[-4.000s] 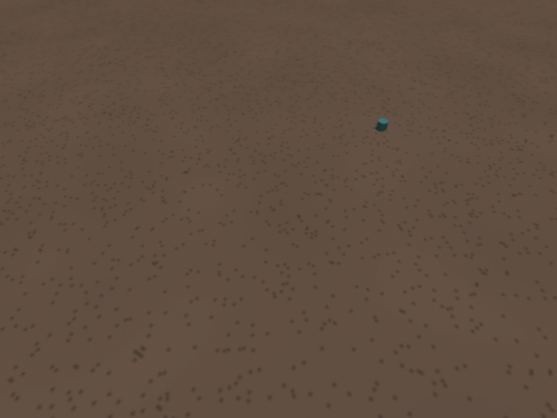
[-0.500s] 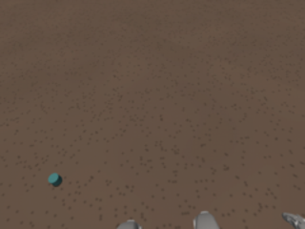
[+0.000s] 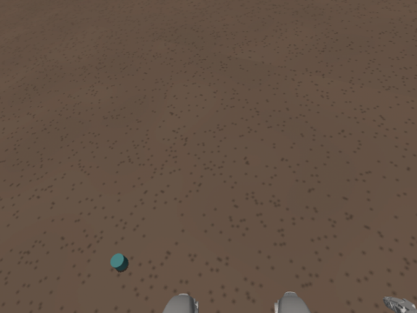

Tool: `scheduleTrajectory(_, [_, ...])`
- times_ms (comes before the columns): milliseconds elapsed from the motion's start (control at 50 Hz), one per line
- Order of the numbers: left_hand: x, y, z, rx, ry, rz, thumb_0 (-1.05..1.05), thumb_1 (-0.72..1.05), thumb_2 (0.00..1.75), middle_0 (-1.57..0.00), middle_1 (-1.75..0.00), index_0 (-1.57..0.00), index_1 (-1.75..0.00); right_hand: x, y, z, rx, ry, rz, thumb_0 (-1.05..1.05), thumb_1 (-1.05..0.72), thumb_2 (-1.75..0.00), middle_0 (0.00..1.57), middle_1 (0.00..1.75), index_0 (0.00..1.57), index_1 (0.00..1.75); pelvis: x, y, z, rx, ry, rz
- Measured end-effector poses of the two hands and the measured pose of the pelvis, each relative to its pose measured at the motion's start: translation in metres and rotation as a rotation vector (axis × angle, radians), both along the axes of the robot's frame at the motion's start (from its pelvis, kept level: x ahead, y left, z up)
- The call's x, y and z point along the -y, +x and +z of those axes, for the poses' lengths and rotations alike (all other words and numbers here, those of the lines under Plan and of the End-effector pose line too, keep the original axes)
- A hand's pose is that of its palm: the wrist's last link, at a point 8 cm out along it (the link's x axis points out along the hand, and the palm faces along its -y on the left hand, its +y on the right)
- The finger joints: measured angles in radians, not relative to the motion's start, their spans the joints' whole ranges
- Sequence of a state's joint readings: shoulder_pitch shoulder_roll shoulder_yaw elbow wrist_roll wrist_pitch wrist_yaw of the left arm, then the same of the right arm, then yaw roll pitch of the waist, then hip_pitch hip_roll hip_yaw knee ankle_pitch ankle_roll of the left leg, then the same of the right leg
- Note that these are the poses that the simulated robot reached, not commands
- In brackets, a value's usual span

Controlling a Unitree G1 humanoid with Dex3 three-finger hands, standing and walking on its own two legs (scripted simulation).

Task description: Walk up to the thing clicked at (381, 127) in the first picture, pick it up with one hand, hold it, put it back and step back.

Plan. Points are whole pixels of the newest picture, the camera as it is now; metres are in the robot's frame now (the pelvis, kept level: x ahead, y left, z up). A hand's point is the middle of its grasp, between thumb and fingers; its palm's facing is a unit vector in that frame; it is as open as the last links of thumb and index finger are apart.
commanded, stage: walk up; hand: left
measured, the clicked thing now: (119, 261) +0.44 +0.55 -0.70
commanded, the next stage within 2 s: none
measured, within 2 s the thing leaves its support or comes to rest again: neither
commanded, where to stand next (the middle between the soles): +0.00 +0.42 m, yaw -15 degrees
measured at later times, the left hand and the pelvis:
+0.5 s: hand out of the picture +0.04 +0.50 -0.10, palm faces -0.11 -0.82 -0.56, open 7.4 cm; pelvis -0.06 +0.22 +0.01, yaw -4 degrees
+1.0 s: hand out of the picture -0.02 +0.75 -0.12, palm faces -0.19 -0.83 -0.52, open 7.4 cm; pelvis -0.12 +0.45 +0.01, yaw -11 degrees
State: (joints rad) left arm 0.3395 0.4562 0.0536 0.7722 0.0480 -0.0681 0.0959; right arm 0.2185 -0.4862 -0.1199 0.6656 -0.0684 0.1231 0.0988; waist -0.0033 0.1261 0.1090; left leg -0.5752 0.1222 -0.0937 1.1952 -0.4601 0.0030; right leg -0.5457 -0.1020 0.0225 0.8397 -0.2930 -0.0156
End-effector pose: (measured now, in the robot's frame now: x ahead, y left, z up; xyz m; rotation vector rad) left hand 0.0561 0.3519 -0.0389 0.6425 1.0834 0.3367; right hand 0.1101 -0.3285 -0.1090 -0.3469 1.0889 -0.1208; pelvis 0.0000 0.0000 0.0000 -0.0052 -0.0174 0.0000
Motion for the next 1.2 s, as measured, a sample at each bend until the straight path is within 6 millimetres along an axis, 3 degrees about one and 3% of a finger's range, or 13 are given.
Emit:
scheduleTrajectory(80, [-0.07,-0.008,-0.009,-0.01,0.035,-0.009,0.01,0.9,0.89,-0.22,-0.3,-0.21,-0.3,-0.036,-0.006,0.0,0.024,-0.057,-0.006,0.01,-0.91,-0.89,0.2,0.3,0.2,0.3,-0.054,-0.01,-0.015,-0.015,-0.007,-0.019])
scheduleTrajectory(160, [-0.129,-0.01,-0.024,-0.036,0.058,0.036,0.01,0.9,0.89,-0.21,-0.3,-0.21,-0.3,-0.081,-0.035,0.001,0.023,-0.087,-0.034,0.01,-0.91,-0.89,0.2,0.3,0.2,0.3,-0.101,-0.02,-0.021,0.009,-0.009,-0.042])
scheduleTrajectory(240, [-0.147,-0.001,-0.028,-0.055,0.002,0.024,0.01,0.91,0.89,-0.21,-0.3,-0.2,-0.3,-0.127,-0.076,0.01,-0.038,-0.062,-0.097,0.01,-0.91,-0.89,0.2,0.3,0.2,0.3,-0.128,-0.026,-0.005,0.009,-0.02,-0.044])
scheduleTrajectory(340, [-0.147,0.005,-0.026,-0.055,-0.087,-0.035,0.01,0.91,0.89,-0.21,-0.3,-0.2,-0.3,-0.17,-0.112,0.013,-0.094,-0.028,-0.135,0.01,-0.9,-0.89,0.21,0.3,0.21,0.3,-0.161,-0.033,0.009,0.002,-0.015,-0.064])
scheduleTrajectory(420, [-0.158,-0.002,-0.029,-0.028,-0.099,-0.085,0.01,0.9,0.89,-0.21,-0.3,-0.21,-0.3,-0.197,-0.123,-0.001,-0.107,-0.013,-0.145,0.01,-0.9,-0.89,0.21,0.3,0.21,0.3,-0.188,-0.045,0.003,0.015,-0.023,-0.09])
scheduleTrajectory(520, [-0.195,-0.022,-0.017,0.006,-0.09,-0.072,0.01,0.9,0.89,-0.22,-0.3,-0.21,-0.3,-0.236,-0.126,-0.004,-0.098,0.002,-0.123,0.01,-0.9,-0.89,0.2,0.3,0.2,0.3,-0.23,-0.063,0.006,0.032,-0.02,-0.08])
scheduleTrajectory(600, [-0.243,-0.036,-0.01,0.018,-0.057,-0.077,0.01,0.9,0.89,-0.22,-0.3,-0.21,-0.3,-0.263,-0.127,-0.002,-0.05,-0.005,-0.117,0.01,-0.9,-0.89,0.21,0.3,0.21,0.3,-0.268,-0.076,0.004,0.03,0.0,-0.091])
scheduleTrajectory(700, [-0.326,-0.049,-0.014,0.019,0.001,-0.084,0.01,0.9,0.89,-0.22,-0.3,-0.21,-0.3,-0.304,-0.138,-0.002,-0.013,-0.052,-0.132,0.01,-0.9,-0.89,0.2,0.3,0.2,0.3,-0.329,-0.094,-0.012,0.017,0.005,-0.111])
scheduleTrajectory(760, [-0.382,-0.055,-0.026,0.015,0.031,-0.064,0.01,0.9,0.89,-0.22,-0.3,-0.21,-0.3,-0.338,-0.156,-0.004,-0.005,-0.089,-0.145,0.01,-0.91,-0.89,0.2,0.3,0.2,0.3,-0.371,-0.107,-0.024,0.034,0.024,-0.13])
scheduleTrajectory(820, [-0.417,-0.06,-0.032,-0.013,0.038,-0.014,0.01,0.9,0.89,-0.21,-0.3,-0.21,-0.3,-0.377,-0.189,-0.003,-0.034,-0.079,-0.189,0.01,-0.91,-0.89,0.2,0.3,0.2,0.3,-0.4,-0.115,-0.02,0.042,-0.014,-0.143])
scheduleTrajectory(1000, [-0.435,-0.071,-0.034,-0.131,-0.117,-0.082,0.01,0.91,0.89,-0.21,-0.3,-0.2,-0.3,-0.471,-0.258,0.013,-0.139,-0.005,-0.293,0.01,-0.9,-0.89,0.21,0.3,0.21,0.3,-0.45,-0.121,0.014,0.013,-0.014,-0.187])
scheduleTrajectory(1100, [-0.422,-0.06,-0.042,-0.171,-0.205,-0.148,0.01,0.91,0.89,-0.21,-0.3,-0.2,-0.3,-0.489,-0.277,0.022,-0.151,-0.019,-0.341,0.01,-0.9,-0.89,0.21,0.3,0.21,0.3,-0.465,-0.118,0.021,-0.001,-0.012,-0.237])
scheduleTrajectory(1200, [-0.402,-0.034,-0.04,-0.158,-0.255,-0.23,0.01,0.91,0.89,-0.21,-0.3,-0.21,-0.3,-0.487,-0.292,0.038,-0.137,-0.043,-0.402,0.01,-0.9,-0.89,0.21,0.3,0.21,0.3,-0.468,-0.117,0.032,-0.001,-0.028,-0.282])
